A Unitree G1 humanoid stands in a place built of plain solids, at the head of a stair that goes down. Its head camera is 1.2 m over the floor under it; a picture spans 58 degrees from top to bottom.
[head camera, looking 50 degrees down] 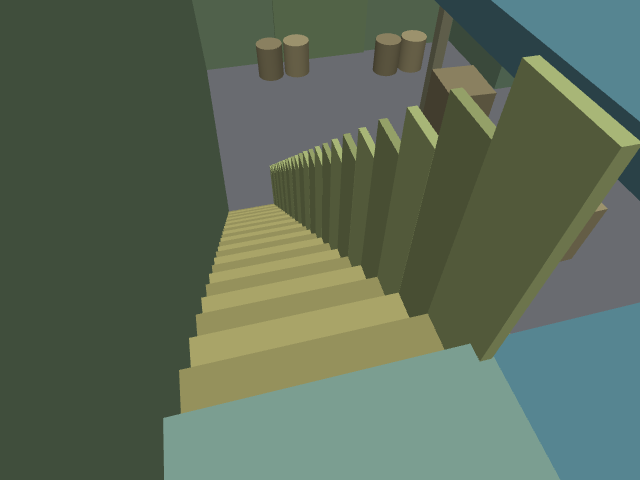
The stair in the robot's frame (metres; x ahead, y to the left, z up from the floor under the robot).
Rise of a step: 0.20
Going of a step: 0.23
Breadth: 0.90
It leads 14 degrees to the left of straight ahead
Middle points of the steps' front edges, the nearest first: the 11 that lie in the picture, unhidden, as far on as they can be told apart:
0.49 -0.02 0.00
0.71 0.04 -0.20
0.93 0.09 -0.39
1.15 0.15 -0.59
1.37 0.20 -0.79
1.59 0.26 -0.99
1.81 0.31 -1.19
2.03 0.37 -1.38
2.25 0.42 -1.58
2.48 0.48 -1.78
2.70 0.53 -1.98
